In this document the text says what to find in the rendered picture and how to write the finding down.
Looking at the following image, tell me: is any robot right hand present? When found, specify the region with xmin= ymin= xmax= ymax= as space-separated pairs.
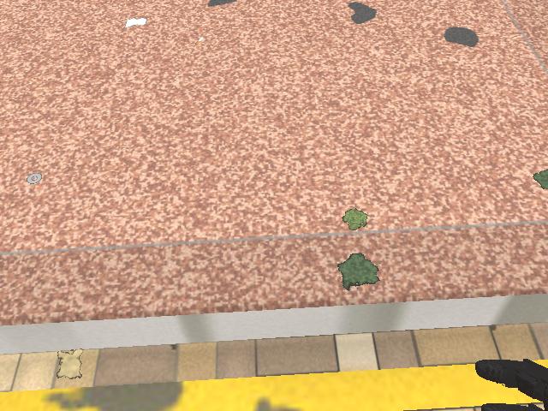
xmin=475 ymin=359 xmax=548 ymax=411

